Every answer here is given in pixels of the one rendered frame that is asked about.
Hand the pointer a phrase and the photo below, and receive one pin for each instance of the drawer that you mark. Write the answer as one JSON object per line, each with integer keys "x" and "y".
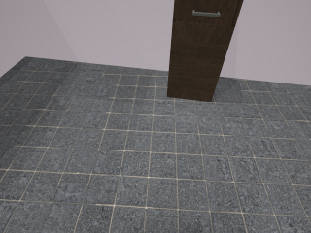
{"x": 226, "y": 8}

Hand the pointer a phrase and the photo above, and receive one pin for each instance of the handle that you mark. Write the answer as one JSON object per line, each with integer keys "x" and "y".
{"x": 206, "y": 14}

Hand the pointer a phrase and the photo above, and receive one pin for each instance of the cabinet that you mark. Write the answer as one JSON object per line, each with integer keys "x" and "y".
{"x": 197, "y": 56}

